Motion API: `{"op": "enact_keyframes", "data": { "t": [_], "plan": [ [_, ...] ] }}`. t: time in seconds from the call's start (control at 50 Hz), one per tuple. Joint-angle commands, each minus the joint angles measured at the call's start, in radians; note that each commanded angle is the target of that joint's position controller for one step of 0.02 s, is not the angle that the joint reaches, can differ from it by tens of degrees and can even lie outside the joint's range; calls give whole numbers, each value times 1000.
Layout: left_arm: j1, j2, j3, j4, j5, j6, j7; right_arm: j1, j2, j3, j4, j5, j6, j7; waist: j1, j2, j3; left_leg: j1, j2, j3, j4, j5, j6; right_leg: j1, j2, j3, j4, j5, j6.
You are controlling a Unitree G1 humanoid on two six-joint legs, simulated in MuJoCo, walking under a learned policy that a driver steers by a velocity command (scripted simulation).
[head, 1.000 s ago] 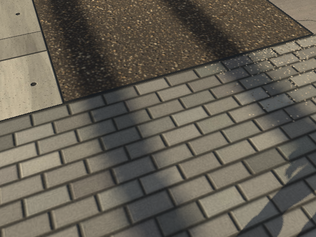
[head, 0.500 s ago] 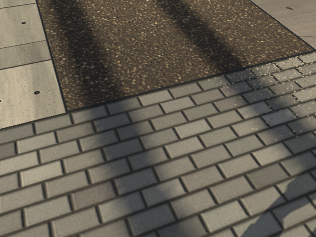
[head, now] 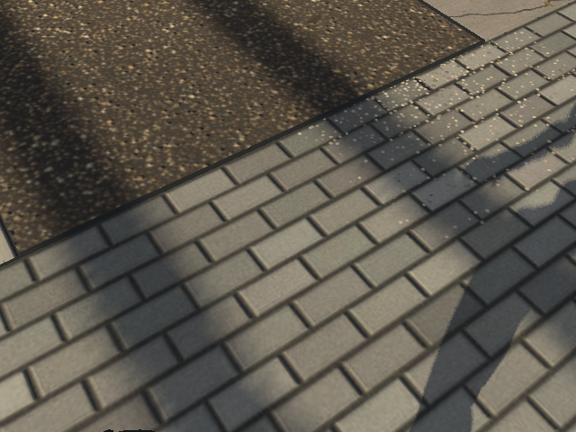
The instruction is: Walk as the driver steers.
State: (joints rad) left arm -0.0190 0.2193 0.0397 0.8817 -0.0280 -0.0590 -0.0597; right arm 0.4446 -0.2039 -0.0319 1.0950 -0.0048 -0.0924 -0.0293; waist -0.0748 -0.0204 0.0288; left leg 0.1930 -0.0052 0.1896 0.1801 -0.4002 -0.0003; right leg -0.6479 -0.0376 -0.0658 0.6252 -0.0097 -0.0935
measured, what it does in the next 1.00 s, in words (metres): walks ahead, turning right: right foot, then left foot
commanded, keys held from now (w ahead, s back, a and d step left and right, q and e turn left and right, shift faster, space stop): w+e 1.00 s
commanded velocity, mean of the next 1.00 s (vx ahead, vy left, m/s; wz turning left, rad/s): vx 0.49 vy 0.00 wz -0.56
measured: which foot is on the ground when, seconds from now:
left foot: down 0.00-0.08, up 0.10-0.52, down 0.54-1.00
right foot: up 0.00-0.04, down 0.06-0.56, up 0.58-1.00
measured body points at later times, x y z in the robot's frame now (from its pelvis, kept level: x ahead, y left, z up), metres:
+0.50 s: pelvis +0.30 -0.02 +0.01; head +0.33 -0.03 +0.46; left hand +0.40 +0.26 -0.11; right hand +0.47 -0.31 -0.07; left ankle +0.51 +0.08 -0.70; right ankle +0.18 -0.09 -0.72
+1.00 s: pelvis +0.55 -0.10 +0.01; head +0.58 -0.12 +0.46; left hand +0.87 -0.04 -0.07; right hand +0.40 -0.35 -0.12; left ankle +0.50 +0.07 -0.72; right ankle +0.61 -0.30 -0.69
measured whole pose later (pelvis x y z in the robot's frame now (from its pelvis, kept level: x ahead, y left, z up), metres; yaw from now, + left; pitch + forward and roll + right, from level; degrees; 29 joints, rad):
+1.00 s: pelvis +0.55 -0.10 +0.01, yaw -36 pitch +2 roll +2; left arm 0.08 0.26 0.07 0.64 -0.02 -0.02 -0.05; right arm 0.32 -0.29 -0.08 0.86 0.01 -0.08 -0.01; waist -0.09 -0.03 0.03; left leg 0.07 0.02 0.24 0.25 -0.34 -0.03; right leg -0.64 -0.08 -0.01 0.67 -0.05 -0.05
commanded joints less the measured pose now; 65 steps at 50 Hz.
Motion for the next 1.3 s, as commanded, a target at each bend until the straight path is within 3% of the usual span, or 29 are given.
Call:
{"op": "enact_keyframes", "data": {
  "t": [0.02,0.06,0.08,0.1,0.12,0.14,0.16,0.18,0.24,0.3,0.42,0.52,0.54,0.56,0.58,0.6,0.62,0.68,0.78,0.96,1.02,1.06,1.08,1.1,1.12,1.14,1.18,1.24,1.3],
  "plan": [
    [-36,99,32,-91,-1,-14,-19,-3,-206,-42,-52,4,14,-15,98,147,18,-53,283,2,203,1206,93,142,81,-83,10,-107,-56],
    [257,202,90,-27,-5,-3,-8,-46,-226,-46,-86,1,24,-16,251,149,-140,-208,246,13,608,1213,54,557,120,-40,-65,-83,-121],
    [384,278,111,-4,-2,13,18,-32,-173,-29,-117,-21,8,-7,255,-36,-254,-501,164,7,962,604,20,862,-87,294,-66,-134,-188],
    [366,309,107,-33,11,9,19,38,-53,7,-164,4,-35,19,156,-222,-400,-856,-57,-170,1296,-152,-18,1104,-328,917,-277,-351,-397],
    [368,233,87,-19,17,1,23,-107,-147,-19,-195,40,-77,32,211,-107,-337,-966,2,-323,1345,-108,22,1056,-285,868,-363,-365,-326],
    [311,185,76,-27,15,-13,25,-177,-179,-27,-230,60,-92,32,185,-65,-201,-1004,49,-303,1288,-18,47,917,-250,696,-371,-294,-279],
    [222,158,65,-50,13,-26,18,-189,-177,-32,-225,47,-93,21,124,61,-117,-943,94,-296,1192,47,45,733,-199,576,-388,-177,-245],
    [161,133,57,-70,18,-33,17,-176,-187,-46,-221,27,-80,10,81,77,-82,-868,124,-294,1108,77,33,600,-160,488,-400,-96,-224],
    [155,143,52,-81,16,-32,33,-164,-154,-52,-253,1,-39,5,29,26,-36,-767,153,-274,963,94,-14,391,-113,386,-442,-12,-223],
    [223,194,66,-82,17,-30,59,-305,-142,-47,-317,-17,-26,-3,66,-5,1,-787,126,-238,730,272,-58,317,-68,324,-455,3,-204],
    [341,196,72,-67,-1,-10,70,-500,-133,-32,-390,11,-39,21,152,-55,-16,-683,32,-239,358,511,-54,379,-50,348,-367,-102,-129],
    [338,176,67,-91,9,6,81,-372,-213,-62,-381,16,-66,37,57,-101,-80,-489,19,-249,246,338,18,495,-69,462,-151,-49,-76],
    [327,127,49,-109,17,1,75,-234,-255,-78,-362,-2,-72,31,-9,-60,-195,-261,115,-323,272,319,74,420,-12,407,55,-59,-43],
    [425,61,30,-133,9,-9,72,-89,-343,-99,-348,-23,-65,22,-8,158,-363,118,350,-657,255,218,201,136,120,265,397,-314,30],
    [479,93,25,-150,-15,-16,69,-47,-328,-101,-318,-5,-50,31,14,381,-415,216,470,-1009,149,-21,281,-99,110,229,611,-600,49],
    [422,197,49,-138,-23,-12,72,-109,-224,-74,-352,2,-44,31,-6,221,-274,107,427,-907,121,-139,235,-170,48,256,702,-522,54],
    [337,215,56,-154,-12,-4,74,-163,-187,-62,-363,2,-34,28,-9,132,-163,-30,380,-735,114,-58,189,-170,11,215,707,-434,59],
    [305,159,61,-176,0,12,66,-251,-148,-47,-353,-12,-27,30,57,130,-31,-298,271,-460,30,194,156,-57,-68,190,587,-306,65],
    [252,109,51,-226,4,31,59,-224,-190,-68,-322,-3,-39,30,63,92,-17,-297,275,-273,-33,402,194,-103,-91,173,439,-172,89],
    [12,89,34,-324,1,18,6,-140,-258,-89,-284,21,2,18,-10,79,52,-155,290,-57,0,512,141,-53,-51,43,46,-19,48],
    [52,133,56,-339,6,24,-2,-147,-300,-101,-287,34,22,12,46,120,-1,-99,299,-4,162,925,113,83,26,-29,12,-172,-9],
    [317,220,108,-274,2,30,10,-164,-299,-97,-295,39,35,4,198,106,-146,-203,251,47,519,1058,70,463,112,-56,-78,-126,-76],
    [467,307,139,-240,1,40,34,-145,-240,-73,-318,8,28,4,246,-24,-241,-484,206,45,842,648,22,784,-35,184,-84,-114,-140],
    [416,405,141,-257,-2,25,33,-66,-111,-29,-383,-17,-5,20,110,-247,-350,-907,0,-103,1159,-211,-26,1067,-270,772,-200,-296,-332],
    [461,310,115,-272,6,14,29,-198,-204,-43,-397,26,-43,34,205,-120,-395,-1024,15,-278,1238,-186,-9,1075,-294,867,-320,-375,-321],
    [422,259,98,-256,11,2,27,-270,-234,-51,-421,53,-58,39,199,-86,-246,-1084,55,-267,1200,-80,11,966,-266,716,-332,-287,-274],
    [282,200,76,-277,9,-2,30,-258,-230,-53,-401,6,-59,26,103,8,-117,-947,125,-266,1029,51,4,663,-180,506,-342,-92,-215],
    [227,181,66,-288,24,-10,42,-204,-209,-56,-392,-4,-22,31,43,-18,-90,-826,145,-249,927,118,-32,480,-140,397,-396,85,-216],
    [269,195,65,-248,23,-17,60,-268,-164,-38,-408,-10,-8,31,63,-24,-55,-836,139,-224,759,279,-63,431,-107,283,-421,168,-194]
  ]
}}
